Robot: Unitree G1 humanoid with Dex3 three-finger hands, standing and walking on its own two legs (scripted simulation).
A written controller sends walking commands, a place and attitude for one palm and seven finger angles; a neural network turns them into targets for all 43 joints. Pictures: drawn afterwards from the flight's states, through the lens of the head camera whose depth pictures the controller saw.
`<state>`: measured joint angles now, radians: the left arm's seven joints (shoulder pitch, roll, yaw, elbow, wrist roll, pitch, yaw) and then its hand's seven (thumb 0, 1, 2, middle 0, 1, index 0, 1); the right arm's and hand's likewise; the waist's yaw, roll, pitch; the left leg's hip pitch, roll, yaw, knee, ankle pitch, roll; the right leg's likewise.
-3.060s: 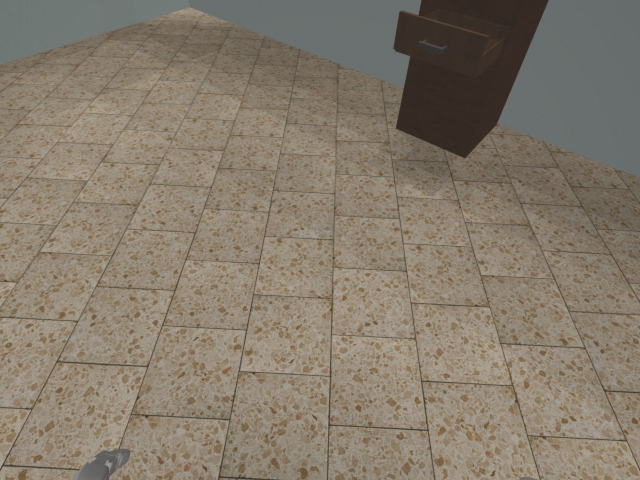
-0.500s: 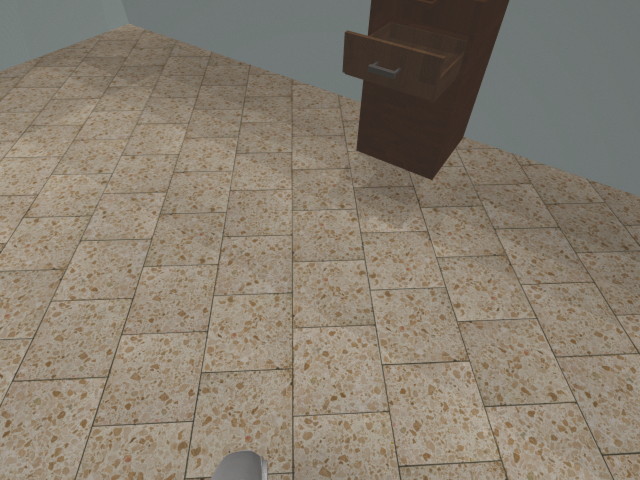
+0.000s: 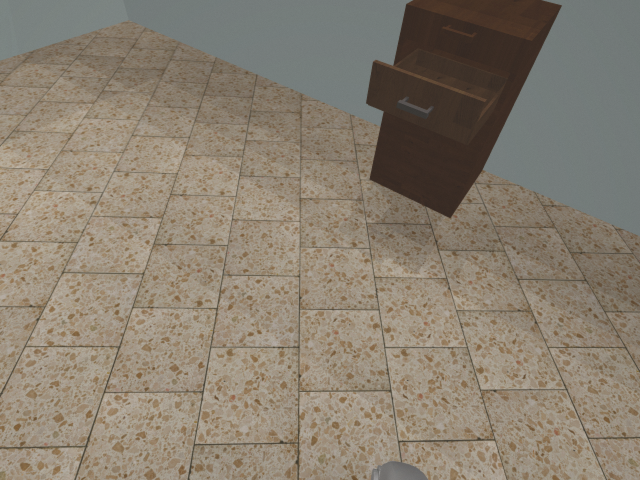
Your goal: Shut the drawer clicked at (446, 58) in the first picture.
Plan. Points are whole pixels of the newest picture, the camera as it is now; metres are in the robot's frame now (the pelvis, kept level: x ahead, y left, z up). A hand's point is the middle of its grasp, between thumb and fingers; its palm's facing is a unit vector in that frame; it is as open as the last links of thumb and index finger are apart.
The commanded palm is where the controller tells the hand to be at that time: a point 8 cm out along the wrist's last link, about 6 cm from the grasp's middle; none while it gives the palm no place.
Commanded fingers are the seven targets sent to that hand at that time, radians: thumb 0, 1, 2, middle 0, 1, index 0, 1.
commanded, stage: walk to a spot facing it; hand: left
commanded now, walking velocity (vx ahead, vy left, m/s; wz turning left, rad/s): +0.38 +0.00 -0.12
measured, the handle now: (415, 106) +1.24 -0.23 -0.17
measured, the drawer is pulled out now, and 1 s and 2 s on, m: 0.24 0.24 0.24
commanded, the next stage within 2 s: turn to face it in 1.14 s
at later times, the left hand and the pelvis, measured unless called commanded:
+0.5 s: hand (257, 378) +0.30 +0.12 -0.16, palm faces +0.04 -0.97 -0.22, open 7.1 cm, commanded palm none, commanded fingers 0.00 0.90 0.90 -0.20 -0.30 -0.20 -0.30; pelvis +0.22 -0.07 -0.01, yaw -1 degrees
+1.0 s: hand (233, 321) +0.41 +0.19 -0.18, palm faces +0.09 -0.98 -0.15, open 7.3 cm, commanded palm none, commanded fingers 0.00 0.90 0.90 -0.20 -0.30 -0.20 -0.30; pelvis +0.43 +0.01 +0.00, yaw +1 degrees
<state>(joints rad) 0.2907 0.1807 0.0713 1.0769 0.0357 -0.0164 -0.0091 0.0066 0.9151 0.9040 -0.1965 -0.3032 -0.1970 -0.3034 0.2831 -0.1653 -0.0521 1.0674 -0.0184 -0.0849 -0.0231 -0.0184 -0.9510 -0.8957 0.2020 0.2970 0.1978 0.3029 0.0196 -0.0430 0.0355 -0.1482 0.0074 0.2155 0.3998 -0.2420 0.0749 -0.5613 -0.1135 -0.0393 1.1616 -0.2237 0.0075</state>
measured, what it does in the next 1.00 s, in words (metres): walks ahead: right foot, then left foot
